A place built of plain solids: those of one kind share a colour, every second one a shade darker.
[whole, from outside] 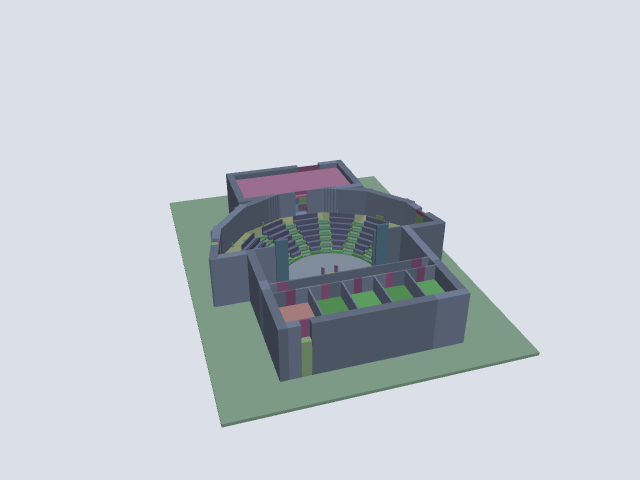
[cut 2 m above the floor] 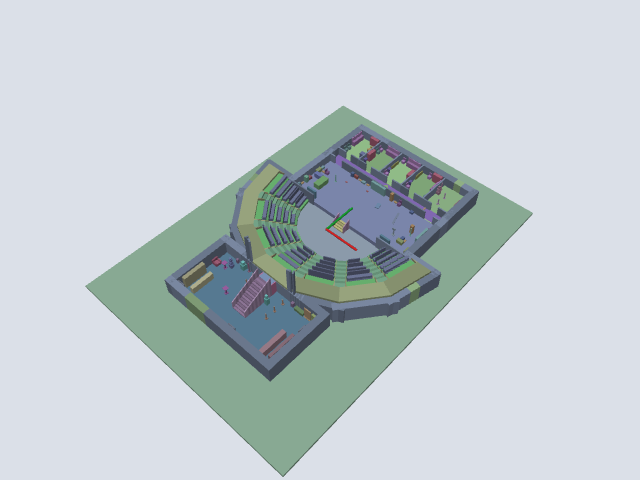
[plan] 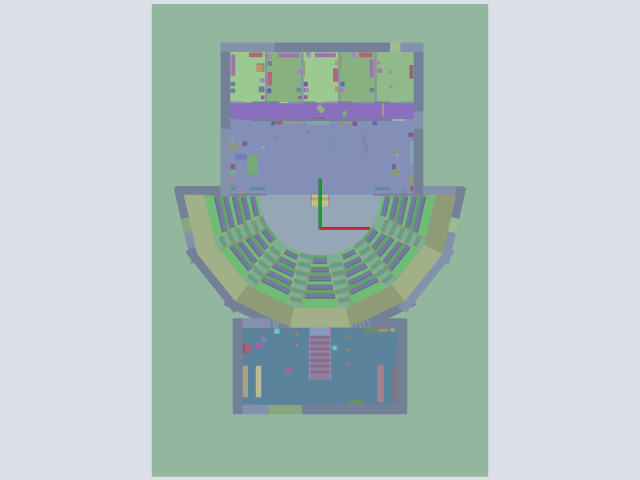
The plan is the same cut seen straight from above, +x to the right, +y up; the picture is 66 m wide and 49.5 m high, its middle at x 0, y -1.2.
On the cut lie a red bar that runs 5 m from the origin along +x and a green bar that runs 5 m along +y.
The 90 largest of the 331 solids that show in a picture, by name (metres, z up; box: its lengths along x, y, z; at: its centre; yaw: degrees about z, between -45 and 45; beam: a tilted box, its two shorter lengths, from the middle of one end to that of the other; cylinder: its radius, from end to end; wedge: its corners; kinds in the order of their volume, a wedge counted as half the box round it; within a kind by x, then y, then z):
{
 "wall_1": {"box": [1.0, 3.27, 6.7], "at": [-14.23, 2.67, 2.75], "yaw": 12.9},
 "wall_2": {"box": [1.0, 3.27, 6.7], "at": [-13.17, -1.98, 2.75], "yaw": 12.9},
 "wall_3": {"box": [5.5, 1.0, 6.7], "at": [-12.15, 3.88, 2.75]},
 "wall_4": {"box": [1.0, 8.03, 6.7], "at": [-10.99, -5.29, 2.75], "yaw": 38.6},
 "wall_5": {"box": [1.0, 8.7, 6.7], "at": [-9.76, 7.72, 2.75]},
 "wall_6": {"box": [1.0, 3.6, 6.7], "at": [-9.76, 12.07, 2.75]},
 "wall_7": {"box": [1.0, 7.1, 6.7], "at": [-9.76, 15.62, 2.75]},
 "wall_8": {"box": [1.0, 9.9, 6.7], "at": [-8.5, -14.22, 2.75]},
 "wall_9": {"box": [3.95, 0.2, 6.7], "at": [-7.49, 3.48, 2.75]},
 "wall_10": {"box": [5.58, 1.0, 6.7], "at": [-7.47, 18.68, 2.75]},
 "wall_11": {"box": [5.13, 1.0, 6.7], "at": [-7.41, -8.55, 2.75], "yaw": -25.7},
 "wall_12": {"box": [3.74, 1.0, 6.7], "at": [-7.13, -18.68, 2.75]},
 "wall_13": {"box": [3.93, 1.0, 6.7], "at": [-7.04, -9.77, 2.75]},
 "wall_14": {"box": [0.2, 5.5, 6.7], "at": [-5.58, 15.62, 2.75]},
 "wall_15": {"box": [5.58, 1.0, 6.7], "at": [-3.69, 18.68, 2.75]},
 "wall_16": {"box": [0.2, 5.5, 6.7], "at": [-1.8, 15.62, 2.75]},
 "wall_17": {"box": [5.58, 1.0, 6.7], "at": [0.09, 18.68, 2.75]},
 "wall_18": {"box": [14.62, 0.2, 6.7], "at": [0.2, 11.18, 2.75]},
 "wall_19": {"box": [0.2, 5.5, 6.7], "at": [1.98, 15.62, 2.75]},
 "wall_20": {"box": [10.87, 1.0, 6.7], "at": [3.57, -18.68, 2.75]},
 "wall_21": {"box": [5.58, 1.0, 6.7], "at": [3.87, 18.68, 2.75]},
 "wall_22": {"box": [0.2, 5.5, 6.7], "at": [5.76, 15.62, 2.75]},
 "wall_23": {"box": [2.87, 0.2, 6.7], "at": [5.78, 12.97, 2.75]},
 "wall_24": {"box": [2.35, 1.0, 6.7], "at": [6.03, 18.68, 2.75]},
 "wall_25": {"box": [3.93, 1.0, 6.7], "at": [7.04, -9.77, 2.75]},
 "wall_26": {"box": [5.13, 1.0, 6.7], "at": [7.41, -8.55, 2.75], "yaw": 25.7},
 "wall_27": {"box": [4.3, 0.2, 6.7], "at": [7.66, 3.48, 2.75]},
 "wall_28": {"box": [4.35, 0.2, 6.7], "at": [7.69, 3.48, 2.75]},
 "wall_29": {"box": [1.0, 9.9, 6.7], "at": [8.5, -14.22, 2.75]},
 "wall_30": {"box": [2.35, 1.0, 6.7], "at": [9.49, 18.68, 2.75]},
 "wall_31": {"box": [1.0, 8.7, 6.7], "at": [10.16, 7.72, 2.75]},
 "wall_32": {"box": [1.0, 3.6, 6.7], "at": [10.16, 12.07, 2.75]},
 "wall_33": {"box": [1.0, 7.1, 6.7], "at": [10.16, 15.62, 2.75]},
 "wall_34": {"box": [1.0, 8.03, 6.7], "at": [10.99, -5.29, 2.75], "yaw": -38.6},
 "wall_35": {"box": [5.1, 1.0, 6.7], "at": [12.35, 3.88, 2.75]},
 "wall_36": {"box": [1.0, 3.27, 6.7], "at": [13.17, -1.98, 2.75], "yaw": -12.9},
 "wall_37": {"box": [1.0, 3.27, 6.7], "at": [14.23, 2.67, 2.75], "yaw": -12.9},
 "ground_under_all_1": {"box": [34.73, 48.75, 0.4], "at": [0.0, -1.24, -0.75]},
 "step_fan_head_1": {"wedge": [[-14.05, 3.48, -0.6], [-14.05, 3.48, 2.34], [-12.66, -2.62, -0.6], [-12.66, -2.62, 2.34], [-11.95, 3.48, -0.6], [-11.95, 3.48, 2.34], [-10.77, -1.71, -0.6], [-10.77, -1.71, 2.34]]},
 "step_fan_head_2": {"wedge": [[-12.66, -2.62, -0.6], [-12.66, -2.62, 2.34], [-10.77, -1.71, -0.6], [-10.77, -1.71, 2.34], [-8.76, -7.51, -0.6], [-8.76, -7.51, 2.34], [-7.45, -5.87, -0.6], [-7.45, -5.87, 2.34]]},
 "step_fan_head_3": {"wedge": [[-8.76, -7.51, -0.6], [-8.76, -7.51, 2.34], [-7.45, -5.87, -0.6], [-7.45, -5.87, 2.34], [-3.13, -10.23, -0.6], [-3.13, -10.23, 2.34], [-2.66, -8.17, -0.6], [-2.66, -8.17, 2.34]]},
 "step_fan_head_4": {"wedge": [[-3.13, -10.22, -0.6], [-3.13, -10.22, 2.34], [-2.66, -8.17, -0.6], [-2.66, -8.17, 2.34], [2.66, -8.17, -0.6], [2.66, -8.17, 2.34], [3.13, -10.22, -0.6], [3.13, -10.22, 2.34]]},
 "step_fan_head_5": {"wedge": [[2.66, -8.17, -0.6], [2.66, -8.17, 2.34], [3.13, -10.23, -0.6], [3.13, -10.23, 2.34], [7.45, -5.87, -0.6], [7.45, -5.87, 2.34], [8.76, -7.51, -0.6], [8.76, -7.51, 2.34]]},
 "step_fan_head_6": {"wedge": [[7.45, -5.87, -0.6], [7.45, -5.87, 2.34], [8.76, -7.51, -0.6], [8.76, -7.51, 2.34], [10.77, -1.71, -0.6], [10.77, -1.71, 2.34], [12.66, -2.62, -0.6], [12.66, -2.62, 2.34]]},
 "step_fan_head_7": {"wedge": [[10.77, -1.71, -0.6], [10.77, -1.71, 2.34], [11.95, 3.48, -0.6], [11.95, 3.48, 2.34], [12.66, -2.62, -0.6], [12.66, -2.62, 2.34], [14.05, 3.48, -0.6], [14.05, 3.48, 2.34]]},
 "floor_stage_1": {"box": [19.12, 7.7, 1.25], "at": [0.2, 7.33, 0.03]},
 "step_fan_tier_1": {"box": [0.9, 4.27, 2.94], "at": [-10.99, 1.3, 0.87], "yaw": 12.9},
 "step_fan_tier_2": {"box": [0.9, 3.86, 2.55], "at": [-10.11, 1.5, 0.68], "yaw": 12.9},
 "step_fan_tier_3": {"box": [0.9, 3.44, 2.16], "at": [-9.24, 1.7, 0.48], "yaw": 12.9},
 "step_fan_tier_4": {"box": [0.9, 3.62, 2.94], "at": [-8.76, -3.51, 0.87], "yaw": 38.6},
 "step_fan_tier_5": {"box": [0.9, 3.03, 1.77], "at": [-8.36, 1.9, 0.28], "yaw": 12.9},
 "step_fan_tier_6": {"box": [0.9, 3.21, 2.55], "at": [-8.05, -2.95, 0.68], "yaw": 38.6},
 "step_fan_tier_7": {"box": [0.9, 2.8, 2.16], "at": [-7.35, -2.39, 0.48], "yaw": 38.6},
 "step_fan_tier_8": {"box": [0.9, 2.39, 1.77], "at": [-6.65, -1.82, 0.28], "yaw": 38.6},
 "step_fan_tier_9": {"box": [3.62, 0.9, 2.94], "at": [-4.86, -6.62, 0.87], "yaw": -25.7},
 "step_fan_tier_10": {"box": [3.21, 0.9, 2.55], "at": [-4.47, -5.8, 0.68], "yaw": -25.7},
 "step_fan_tier_11": {"box": [2.8, 0.9, 2.16], "at": [-4.08, -4.99, 0.48], "yaw": -25.7},
 "step_fan_tier_12": {"box": [2.39, 0.9, 1.77], "at": [-3.69, -4.18, 0.28], "yaw": -25.7},
 "step_fan_tier_13": {"box": [3.62, 0.9, 2.94], "at": [0.0, -7.72, 0.87]},
 "step_fan_tier_14": {"box": [3.21, 0.9, 2.55], "at": [0.0, -6.83, 0.68]},
 "step_fan_tier_15": {"box": [2.8, 0.9, 2.16], "at": [0.0, -5.92, 0.48]},
 "step_fan_tier_16": {"box": [2.8, 0.9, 2.16], "at": [4.08, -4.99, 0.48], "yaw": 25.7},
 "step_fan_tier_17": {"box": [3.21, 0.9, 2.55], "at": [4.47, -5.8, 0.68], "yaw": 25.7},
 "step_fan_tier_18": {"box": [3.62, 0.9, 2.94], "at": [4.86, -6.62, 0.87], "yaw": 25.7},
 "step_fan_tier_19": {"box": [0.9, 2.8, 2.16], "at": [7.35, -2.39, 0.48], "yaw": -38.6},
 "step_fan_tier_20": {"box": [0.9, 3.21, 2.55], "at": [8.05, -2.95, 0.68], "yaw": -38.6},
 "step_fan_tier_21": {"box": [0.9, 3.03, 1.77], "at": [8.36, 1.9, 0.28], "yaw": -12.9},
 "step_fan_tier_22": {"box": [0.9, 3.62, 2.94], "at": [8.76, -3.51, 0.87], "yaw": -38.6},
 "step_fan_tier_23": {"box": [0.9, 3.44, 2.16], "at": [9.24, 1.7, 0.48], "yaw": -12.9},
 "step_fan_tier_24": {"box": [0.9, 3.86, 2.55], "at": [10.11, 1.5, 0.68], "yaw": -12.9},
 "step_fan_tier_25": {"box": [0.9, 4.27, 2.94], "at": [10.99, 1.3, 0.87], "yaw": -12.9},
 "floor_auditorium_1": {"wedge": [[-14.0, 3.48, -0.6], [-14.0, 3.48, 0.0], [-12.62, -2.6, -0.6], [-12.62, -2.6, 0.0], [-8.73, -7.47, -0.6], [-8.73, -7.47, 0.0], [-3.12, -10.18, -0.6], [-3.12, -10.18, 0.0], [3.12, -10.18, -0.6], [3.12, -10.18, 0.0], [8.73, -7.47, -0.6], [8.73, -7.47, 0.0], [12.62, -2.6, -0.6], [12.62, -2.6, 0.0], [14.0, 3.48, -0.6], [14.0, 3.48, 0.0]]},
 "floor_dressing_1": {"box": [3.78, 5.3, 1.25], "at": [-7.47, 15.62, 0.03]},
 "floor_dressing_2": {"box": [3.78, 5.3, 1.25], "at": [-3.69, 15.62, 0.03]},
 "floor_dressing_3": {"box": [3.78, 5.3, 1.25], "at": [0.09, 15.62, 0.03]},
 "floor_dressing_4": {"box": [3.78, 5.3, 1.25], "at": [3.87, 15.62, 0.03]},
 "floor_foyer_1": {"box": [16.2, 8.1, 0.6], "at": [0.0, -14.22, -0.3]},
 "floor_back_corridor_1": {"box": [19.12, 1.8, 1.25], "at": [0.2, 12.07, 0.03]},
 "ceil_foyer_1": {"box": [16.2, 8.1, 0.3], "at": [0.0, -14.22, 5.19]},
 "door_leaf_1": {"box": [0.97, 1.5, 6.21], "at": [-13.71, 0.35, 2.5], "yaw": 12.9},
 "door_leaf_2": {"box": [3.4, 0.97, 3.87], "at": [-3.56, -18.69, 1.33]},
 "door_leaf_3": {"box": [1.1, 0.97, 4.52], "at": [7.76, 18.69, 1.66]},
 "door_leaf_4": {"box": [0.97, 1.5, 6.21], "at": [13.71, 0.35, 2.5], "yaw": -12.9},
 "floor_stage_door_1": {"box": [4.0, 5.3, 1.25], "at": [7.76, 15.62, 0.03]},
 "ceil_dressing_1": {"box": [3.78, 5.3, 0.3], "at": [-7.47, 15.62, 4.05]},
 "ceil_dressing_2": {"box": [3.78, 5.3, 0.3], "at": [-3.69, 15.62, 4.05]},
 "ceil_dressing_3": {"box": [3.78, 5.3, 0.3], "at": [0.09, 15.62, 4.05]},
 "ceil_dressing_4": {"box": [3.78, 5.3, 0.3], "at": [3.87, 15.62, 4.05]},
 "ceil_stage_door_1": {"box": [4.0, 5.3, 0.3], "at": [7.76, 15.62, 4.05]},
 "landing_foyer_1": {"box": [2.0, 0.9, 2.94], "at": [0.0, -10.63, 0.87]}
}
